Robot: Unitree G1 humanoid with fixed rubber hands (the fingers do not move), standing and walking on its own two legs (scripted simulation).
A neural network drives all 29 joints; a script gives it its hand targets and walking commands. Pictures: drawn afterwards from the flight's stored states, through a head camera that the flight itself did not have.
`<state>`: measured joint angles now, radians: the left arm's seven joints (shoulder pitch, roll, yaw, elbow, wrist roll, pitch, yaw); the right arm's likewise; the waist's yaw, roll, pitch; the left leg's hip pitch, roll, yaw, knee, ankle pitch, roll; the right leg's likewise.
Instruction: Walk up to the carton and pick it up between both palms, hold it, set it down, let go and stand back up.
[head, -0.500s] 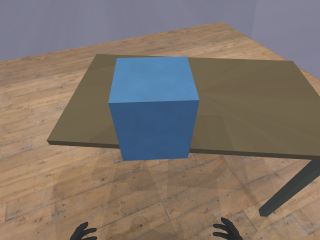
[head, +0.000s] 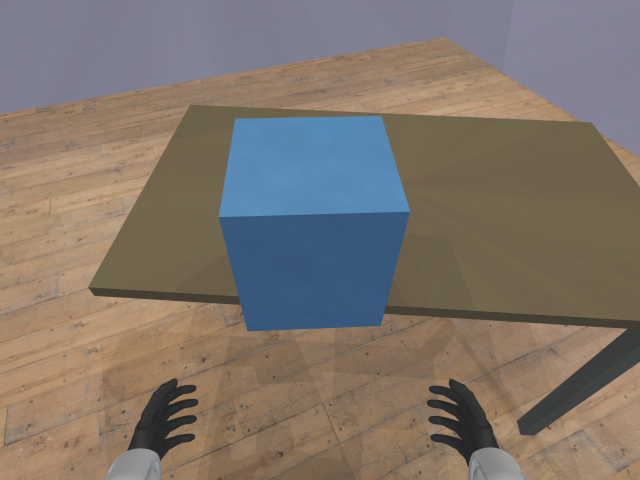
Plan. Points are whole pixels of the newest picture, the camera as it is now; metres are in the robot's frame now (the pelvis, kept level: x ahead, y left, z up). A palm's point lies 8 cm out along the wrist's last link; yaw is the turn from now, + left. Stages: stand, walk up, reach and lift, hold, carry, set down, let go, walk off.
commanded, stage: reach and lift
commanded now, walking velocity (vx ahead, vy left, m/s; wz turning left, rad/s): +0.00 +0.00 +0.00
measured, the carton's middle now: (311, 227) +0.48 +0.00 +0.05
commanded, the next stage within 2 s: none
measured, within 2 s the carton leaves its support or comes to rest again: neither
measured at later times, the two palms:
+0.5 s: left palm (130, 415) +0.23 +0.22 -0.01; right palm (468, 396) +0.24 -0.18 -0.01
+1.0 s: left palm (132, 331) +0.30 +0.22 +0.06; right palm (470, 319) +0.31 -0.19 +0.06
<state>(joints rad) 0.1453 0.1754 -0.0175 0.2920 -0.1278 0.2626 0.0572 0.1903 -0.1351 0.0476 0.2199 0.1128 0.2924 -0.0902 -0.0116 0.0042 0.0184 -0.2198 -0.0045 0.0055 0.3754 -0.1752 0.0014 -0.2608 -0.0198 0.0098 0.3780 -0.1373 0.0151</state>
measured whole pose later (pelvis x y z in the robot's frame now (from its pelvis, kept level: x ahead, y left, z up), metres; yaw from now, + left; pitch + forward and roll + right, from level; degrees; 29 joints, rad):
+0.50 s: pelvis +0.03 +0.00 +0.00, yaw +0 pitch +3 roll +0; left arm 0.24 0.25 -0.02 0.27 -0.19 -0.11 -0.01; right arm 0.24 -0.16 0.10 0.21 0.17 -0.07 -0.10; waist 0.01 0.00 -0.03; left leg -0.19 0.00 0.00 0.33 -0.20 0.00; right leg -0.23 -0.01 0.01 0.34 -0.16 0.01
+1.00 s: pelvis +0.04 +0.00 +0.01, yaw +1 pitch +0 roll +0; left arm -0.01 0.28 -0.02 0.19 -0.25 0.11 0.03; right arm -0.01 -0.20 0.04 0.15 0.23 0.15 -0.12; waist 0.01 0.01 -0.02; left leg -0.10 0.00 -0.01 0.28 -0.18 0.00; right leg -0.13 -0.01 0.00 0.27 -0.14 0.01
